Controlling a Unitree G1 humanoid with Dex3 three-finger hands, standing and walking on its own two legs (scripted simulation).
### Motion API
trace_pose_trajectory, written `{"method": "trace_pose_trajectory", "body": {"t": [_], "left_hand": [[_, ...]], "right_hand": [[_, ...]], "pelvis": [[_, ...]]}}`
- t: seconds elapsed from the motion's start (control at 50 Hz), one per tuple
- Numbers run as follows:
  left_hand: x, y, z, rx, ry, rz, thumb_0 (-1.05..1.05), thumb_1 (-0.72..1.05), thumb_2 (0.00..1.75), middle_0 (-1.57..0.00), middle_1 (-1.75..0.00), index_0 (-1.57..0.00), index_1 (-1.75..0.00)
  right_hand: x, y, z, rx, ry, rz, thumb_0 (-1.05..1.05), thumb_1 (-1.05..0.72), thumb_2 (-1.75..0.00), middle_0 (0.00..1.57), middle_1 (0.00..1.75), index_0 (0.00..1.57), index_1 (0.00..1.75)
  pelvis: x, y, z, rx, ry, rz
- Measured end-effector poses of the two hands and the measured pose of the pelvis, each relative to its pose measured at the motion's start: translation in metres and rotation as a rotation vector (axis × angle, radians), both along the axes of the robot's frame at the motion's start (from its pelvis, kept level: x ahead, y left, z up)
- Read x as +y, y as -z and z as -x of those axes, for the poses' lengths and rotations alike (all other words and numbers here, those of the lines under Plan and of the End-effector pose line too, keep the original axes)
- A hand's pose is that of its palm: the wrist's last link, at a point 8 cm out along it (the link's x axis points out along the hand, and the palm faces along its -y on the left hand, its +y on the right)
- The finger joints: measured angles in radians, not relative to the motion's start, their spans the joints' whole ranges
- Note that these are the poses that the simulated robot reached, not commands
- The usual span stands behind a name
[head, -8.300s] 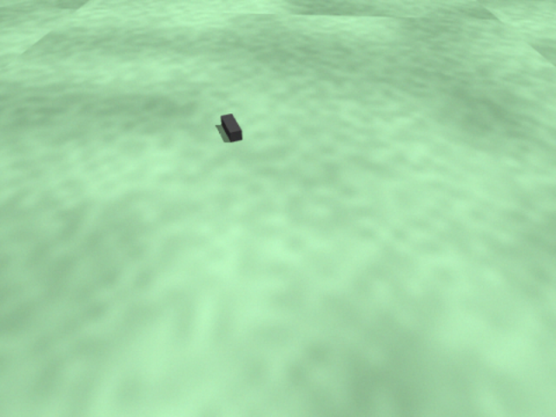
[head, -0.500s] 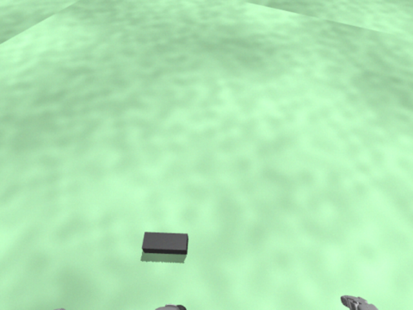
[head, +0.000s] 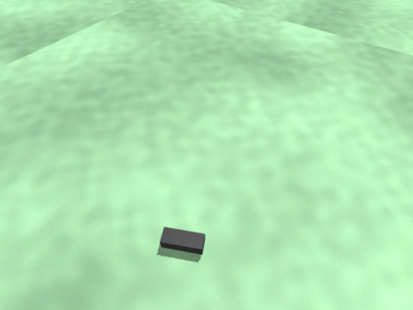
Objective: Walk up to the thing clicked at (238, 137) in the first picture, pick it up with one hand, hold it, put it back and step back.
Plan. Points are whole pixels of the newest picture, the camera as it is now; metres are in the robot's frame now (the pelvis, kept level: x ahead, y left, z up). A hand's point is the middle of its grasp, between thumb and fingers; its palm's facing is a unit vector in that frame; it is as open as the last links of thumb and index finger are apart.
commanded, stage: walk up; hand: left
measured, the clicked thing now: (183, 240) +0.53 +0.13 -0.72
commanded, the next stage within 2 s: none
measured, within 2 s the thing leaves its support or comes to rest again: neither
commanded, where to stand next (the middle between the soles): +0.07 -0.02 m, yaw -7 degrees
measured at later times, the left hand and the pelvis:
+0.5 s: hand out of the picture +0.15 +0.24 -0.14, palm faces -0.07 -0.90 -0.43, open 7.4 cm; pelvis +0.00 -0.01 -0.01, yaw -2 degrees
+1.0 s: hand out of the picture +0.06 +0.28 -0.15, palm faces -0.18 -0.92 -0.36, open 7.4 cm; pelvis -0.01 +0.00 +0.01, yaw -7 degrees
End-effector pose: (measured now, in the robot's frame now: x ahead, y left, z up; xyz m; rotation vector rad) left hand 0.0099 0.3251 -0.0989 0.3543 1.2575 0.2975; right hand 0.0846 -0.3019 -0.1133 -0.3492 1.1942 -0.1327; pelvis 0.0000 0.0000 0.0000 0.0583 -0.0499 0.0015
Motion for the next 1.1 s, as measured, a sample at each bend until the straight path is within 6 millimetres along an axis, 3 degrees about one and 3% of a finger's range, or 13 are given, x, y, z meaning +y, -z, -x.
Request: {"method": "trace_pose_trajectory", "body": {"t": [0.06,0.14,0.2,0.34,0.46,0.62,0.7,0.76,0.84,0.92,0.98,1.1], "left_hand": [[-0.001,0.003,-0.006,0.037,0.001,0.029,0.0,0.9,0.9,-0.2,-0.3,-0.2,-0.3],[-0.007,0.001,-0.035,-0.014,0.041,0.062,0.01,0.9,0.9,-0.2,-0.3,-0.2,-0.3],[-0.014,0.002,-0.061,-0.048,0.069,0.066,0.0,0.9,0.9,-0.2,-0.3,-0.2,-0.3],[-0.038,0.01,-0.112,-0.092,0.131,0.02,0.0,0.9,0.9,-0.2,-0.29,-0.2,-0.3],[-0.046,0.0,-0.133,-0.153,0.19,0.0,0.0,0.9,0.89,-0.21,-0.3,-0.2,-0.3],[-0.013,0.0,-0.127,-0.239,0.176,-0.025,0.0,0.9,0.89,-0.21,-0.3,-0.2,-0.3],[0.006,0.007,-0.104,-0.204,0.134,-0.004,0.0,0.9,0.9,-0.21,-0.3,-0.2,-0.3],[0.014,0.006,-0.084,-0.138,0.108,0.021,0.0,0.9,0.9,-0.2,-0.3,-0.2,-0.3],[0.021,0.01,-0.053,-0.058,0.094,0.035,0.0,0.9,0.9,-0.2,-0.29,-0.2,-0.3],[0.014,0.014,-0.035,0.042,0.136,0.054,0.0,0.9,0.9,-0.2,-0.29,-0.2,-0.3],[0.0,0.013,-0.043,0.063,0.184,0.063,0.01,0.9,0.9,-0.2,-0.29,-0.2,-0.3],[-0.034,-0.003,-0.088,-0.098,0.228,0.051,0.01,0.9,0.9,-0.2,-0.3,-0.2,-0.3]], "right_hand": [[0.003,-0.017,-0.003,-0.078,0.023,0.012,0.01,-0.9,-0.9,0.2,0.3,0.21,0.3],[-0.006,-0.034,-0.004,-0.102,0.045,0.049,0.01,-0.9,-0.9,0.21,0.3,0.21,0.3],[-0.016,-0.035,-0.007,-0.101,0.06,0.071,0.01,-0.9,-0.9,0.21,0.3,0.21,0.3],[-0.039,0.003,-0.027,-0.088,0.132,0.045,0.01,-0.9,-0.9,0.2,0.3,0.21,0.3],[-0.024,0.02,-0.017,-0.022,0.112,0.003,0.0,-0.91,-0.9,0.2,0.3,0.2,0.3],[-0.003,0.026,0.047,0.071,0.096,0.025,0.0,-0.9,-0.9,0.2,0.3,0.21,0.3],[0.007,0.011,0.087,0.092,0.128,0.054,0.0,-0.9,-0.9,0.2,0.3,0.21,0.3],[0.009,-0.008,0.105,0.109,0.146,0.082,0.01,-0.9,-0.9,0.2,0.3,0.21,0.3],[0.003,-0.028,0.105,0.087,0.141,0.114,0.01,-0.9,-0.9,0.21,0.3,0.21,0.3],[-0.011,-0.038,0.096,0.01,0.145,0.127,0.01,-0.9,-0.9,0.21,0.3,0.21,0.3],[-0.025,-0.039,0.094,-0.029,0.16,0.127,0.01,-0.9,-0.9,0.21,0.3,0.21,0.3],[-0.049,-0.021,0.091,0.012,0.195,0.091,0.0,-0.9,-0.9,0.2,0.3,0.21,0.3]], "pelvis": [[0.003,-0.007,-0.011,-0.006,-0.011,0.033],[0.001,-0.013,-0.024,-0.016,0.003,0.045],[-0.003,-0.012,-0.029,-0.026,0.015,0.044],[-0.02,0.011,-0.035,-0.032,0.05,0.062],[-0.015,0.01,-0.011,-0.006,0.041,0.041],[0.009,0.02,0.013,0.004,-0.001,0.061],[0.021,0.016,0.021,-0.021,0.035,0.037],[0.023,0.002,0.023,-0.008,0.014,0.076],[0.02,-0.007,0.026,0.018,0.047,0.068],[0.015,-0.008,0.021,0.026,0.093,0.062],[0.007,-0.007,0.013,0.025,0.121,0.061],[-0.016,-0.004,-0.003,-0.003,0.11,0.083]]}}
